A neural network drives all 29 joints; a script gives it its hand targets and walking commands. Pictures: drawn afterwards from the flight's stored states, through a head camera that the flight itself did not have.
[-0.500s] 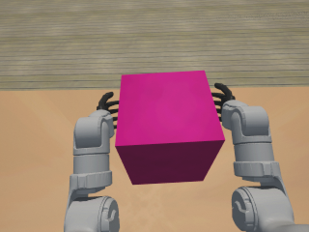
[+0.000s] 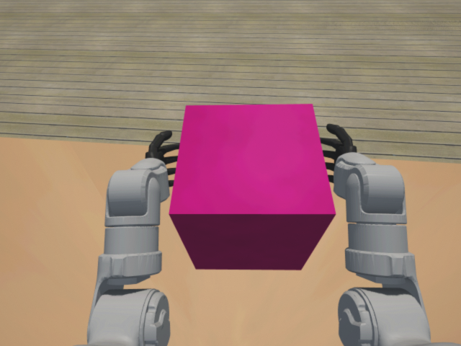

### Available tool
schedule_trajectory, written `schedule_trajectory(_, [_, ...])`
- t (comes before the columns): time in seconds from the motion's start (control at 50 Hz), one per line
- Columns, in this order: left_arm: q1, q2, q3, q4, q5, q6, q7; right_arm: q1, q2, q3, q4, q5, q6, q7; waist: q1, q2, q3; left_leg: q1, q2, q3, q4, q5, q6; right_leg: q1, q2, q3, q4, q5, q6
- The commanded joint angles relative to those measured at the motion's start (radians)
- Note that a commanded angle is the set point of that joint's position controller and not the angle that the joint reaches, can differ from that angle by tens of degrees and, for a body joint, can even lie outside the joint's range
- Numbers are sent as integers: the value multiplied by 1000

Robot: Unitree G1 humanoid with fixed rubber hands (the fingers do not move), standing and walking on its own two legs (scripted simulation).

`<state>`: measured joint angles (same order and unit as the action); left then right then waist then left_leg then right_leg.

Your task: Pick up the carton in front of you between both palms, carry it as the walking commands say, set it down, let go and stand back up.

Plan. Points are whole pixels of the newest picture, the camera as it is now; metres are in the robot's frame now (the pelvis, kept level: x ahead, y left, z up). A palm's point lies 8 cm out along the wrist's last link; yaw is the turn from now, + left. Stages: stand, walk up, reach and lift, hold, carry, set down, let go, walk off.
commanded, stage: carry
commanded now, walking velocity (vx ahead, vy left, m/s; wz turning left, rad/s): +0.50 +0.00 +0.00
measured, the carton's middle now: (248, 194) +0.36 +0.03 +0.07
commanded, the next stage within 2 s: none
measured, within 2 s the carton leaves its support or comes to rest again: neither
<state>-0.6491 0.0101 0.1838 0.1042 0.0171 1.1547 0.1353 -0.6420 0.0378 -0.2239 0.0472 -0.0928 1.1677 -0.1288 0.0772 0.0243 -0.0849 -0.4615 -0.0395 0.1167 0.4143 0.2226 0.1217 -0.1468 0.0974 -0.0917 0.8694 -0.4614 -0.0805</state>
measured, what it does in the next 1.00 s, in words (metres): goes down: right foot 0.05 m lower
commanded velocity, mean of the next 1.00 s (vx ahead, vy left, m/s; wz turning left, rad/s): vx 0.50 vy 0.00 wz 0.00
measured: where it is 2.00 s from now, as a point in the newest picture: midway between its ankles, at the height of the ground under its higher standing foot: (248, 186)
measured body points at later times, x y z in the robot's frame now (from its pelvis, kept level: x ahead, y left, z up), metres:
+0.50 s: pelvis +0.30 +0.00 -0.04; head +0.30 +0.00 +0.41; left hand +0.67 +0.14 +0.09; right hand +0.67 -0.17 +0.09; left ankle +0.12 +0.05 -0.72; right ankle +0.43 -0.06 -0.77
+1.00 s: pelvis +0.60 +0.00 -0.08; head +0.61 -0.01 +0.37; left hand +0.95 +0.18 +0.04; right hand +0.98 -0.12 +0.04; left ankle +0.74 +0.09 -0.79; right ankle +0.43 -0.06 -0.78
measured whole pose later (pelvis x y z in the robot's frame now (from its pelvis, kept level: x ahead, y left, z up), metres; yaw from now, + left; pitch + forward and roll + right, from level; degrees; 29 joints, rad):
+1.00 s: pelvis +0.60 +0.00 -0.08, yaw +1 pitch +5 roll +0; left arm -0.64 -0.01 0.18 0.10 0.03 1.14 0.14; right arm -0.62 0.03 -0.23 0.03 -0.08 1.17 -0.14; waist 0.09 0.01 -0.07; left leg -0.59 -0.02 0.08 0.49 0.18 0.08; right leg -0.13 0.10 -0.05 0.62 -0.41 -0.10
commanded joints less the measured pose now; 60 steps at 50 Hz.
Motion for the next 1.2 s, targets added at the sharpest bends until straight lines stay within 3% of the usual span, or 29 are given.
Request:
schedule_trajectory(0.0, [-698, -1059, -638, -24, -429, 13, -272, -550, 856, 566, 80, 316, 10, 214, -130, 227, -478, 855, 437, -538, 209, 690, 172, -513, 17, 92, 550, -206, 75])
schedule_trajectory(0.02, [-712, -1053, -623, -36, -422, 21, -265, -558, 871, 568, 104, 332, 12, 218, -174, 222, -560, 905, 486, -701, 155, 216, 288, -653, -19, 147, 694, -208, 63])
schedule_trajectory(0.04, [-758, -1059, -622, -71, -420, 22, -258, -583, 940, 590, 84, 377, 10, 228, -166, 139, -495, 767, 400, -692, 74, -135, 255, -684, -57, 158, 639, -126, 28])
schedule_trajectory(0.06, [-792, -1077, -613, -97, -411, 19, -248, -658, 1004, 619, 27, 422, 9, 239, -137, 41, -429, 631, 344, -623, 27, -257, 202, -661, -85, 150, 546, -57, 19])
schedule_trajectory(0.08, [-794, -1085, -598, -106, -394, 16, -236, -733, 1059, 649, -12, 467, 9, 249, -109, -7, -378, 508, 314, -557, 0, -238, 162, -609, -112, 148, 441, -13, 24])
schedule_trajectory(0.12, [-753, -1094, -581, -113, -361, 10, -215, -788, 1112, 681, -42, 530, 4, 261, -104, 18, -363, 374, 282, -479, -33, -217, 128, -511, -127, 121, 335, 33, 37])
schedule_trajectory(0.24, [-643, -1102, -597, -107, -304, -20, -189, -717, 1134, 695, -39, 546, -22, 276, -145, 73, -398, 559, 222, -311, 65, 313, 67, -628, -127, 74, 96, 281, 54])
schedule_trajectory(0.4, [-609, -1013, -616, -115, -284, -3, -192, -608, 1049, 694, 2, 511, -24, 271, -205, 72, -319, 602, 120, -203, 191, 235, 39, -487, -47, -20, -375, 642, 9])
schedule_trajectory(0.46, [-558, -970, -573, -38, -262, 6, -205, -603, 1044, 682, 72, 506, -22, 274, -125, 69, -317, 488, 113, -148, 388, 234, -5, -212, -49, -32, -515, 719, -31])
schedule_trajectory(0.48, [-556, -965, -554, -21, -255, 7, -210, -609, 1043, 676, 95, 504, -24, 274, -73, 47, -349, 370, 96, -106, 549, 128, -29, -18, -90, -13, -527, 776, -35])
schedule_trajectory(0.5, [-545, -951, -526, 5, -246, 7, -216, -641, 1036, 663, 106, 500, -24, 275, -50, -58, -390, 150, 56, -85, 733, -280, -43, 195, -232, 124, -364, 1067, -31])
schedule_trajectory(0.52, [-569, -914, -500, 37, -237, 8, -218, -662, 1066, 656, 139, 502, -13, 275, -40, -268, -471, -138, -44, -89, 916, -833, -104, 475, -469, 487, -259, 1341, -158])
schedule_trajectory(0.54, [-582, -910, -496, 60, -246, 7, -220, -682, 1078, 646, 153, 502, -9, 268, -12, -310, -540, -345, -49, -147, 1124, -897, -115, 600, -536, 675, -272, 1061, -307])
schedule_trajectory(0.56, [-585, -980, -516, 47, -287, 1, -231, -700, 1076, 640, 117, 498, -11, 263, 2, -219, -541, -408, -4, -170, 1121, -849, -86, 518, -490, 725, -367, 587, -312])
schedule_trajectory(0.58, [-681, -1047, -553, -28, -337, -7, -243, -749, 1097, 642, 70, 491, -18, 256, -16, -103, -451, -390, 28, -162, 1041, -774, -75, 351, -419, 649, -422, 408, -250])
schedule_trajectory(0.62, [-835, -1147, -618, -126, -423, -11, -255, -760, 1117, 634, 16, 468, -28, 232, -55, -22, -354, -268, 67, -168, 858, -672, -79, 98, -364, 508, -476, 394, -177])
schedule_trajectory(0.66, [-834, -1172, -648, -157, -465, -18, -258, -700, 1111, 633, 1, 448, -33, 208, -58, -76, -360, -203, 73, -143, 770, -619, -91, 31, -332, 439, -493, 426, -148])
schedule_trajectory(0.74, [-734, -1170, -652, -139, -465, -30, -271, -585, 1095, 638, 16, 397, -45, 190, -30, -123, -395, -328, 82, -108, 632, -456, -98, 210, -304, 328, -403, 919, -97])
schedule_trajectory(0.78, [-722, -1162, -660, -149, -463, -35, -276, -584, 1088, 655, 1, 388, -50, 188, -14, -129, -393, -366, 73, -90, 559, -378, -96, 270, -279, 291, -380, 1029, -76])
schedule_trajectory(0.94, [-637, -1071, -657, -121, -433, -16, -267, -561, 984, 668, -20, 369, -15, 189, 48, -119, -305, -166, -21, 5, 47, 6, -41, 298, -179, 168, -267, 945, -52])
schedule_trajectory(0.98, [-631, -1067, -650, -78, -428, -11, -272, -545, 960, 640, 21, 350, -5, 199, 5, -128, -314, 36, -30, 20, -23, 46, -19, 224, -178, 142, -139, 950, -33])
schedule_trajectory(1.0, [-646, -1068, -649, -59, -430, -8, -275, -541, 952, 623, 43, 341, -2, 204, -45, -123, -334, 178, -16, 21, -79, 76, -13, 166, -167, 101, -13, 945, -6])
schedule_trajectory(1.02, [-667, -1062, -644, -43, -426, -8, -278, -537, 936, 601, 59, 335, 0, 209, -97, -91, -364, 381, 54, -38, -46, 151, -14, 18, -139, 64, 158, 778, 17])
schedule_trajectory(1.04, [-680, -1058, -630, -22, -423, -7, -279, -540, 906, 573, 82, 330, 5, 215, -100, 46, -397, 593, 231, -215, 133, 552, -18, -223, -75, 30, 334, 210, 28])
schedule_trajectory(1.06, [-706, -1077, -623, 10, -428, 8, -275, -559, 885, 550, 120, 319, 8, 218, -122, 233, -469, 842, 430, -530, 220, 742, 143, -502, 16, 91, 535, -214, 70])
schedule_trajectory(1.08, [-733, -1081, -612, 3, -424, 15, -268, -570, 889, 543, 142, 330, 9, 222, -161, 233, -540, 894, 475, -678, 174, 331, 252, -632, -18, 142, 665, -205, 54])
schedule_trajectory(1.1, [-766, -1089, -605, -34, -425, 16, -262, -594, 946, 562, 119, 366, 4, 230, -162, 163, -520, 787, 428, -738, 81, -139, 276, -692, -53, 159, 657, -146, 30])
schedule_trajectory(1.12, [-809, -1104, -603, -76, -418, 11, -252, -666, 1019, 595, 61, 415, 1, 241, -133, 51, -446, 628, 360, -682, 21, -337, 223, -674, -86, 157, 570, -77, 23])
schedule_trajectory(1.18, [-775, -1121, -578, -107, -372, -1, -216, -808, 1130, 669, -35, 530, -5, 261, -100, 13, -357, 347, 276, -486, -38, -277, 127, -507, -126, 122, 332, 30, 39])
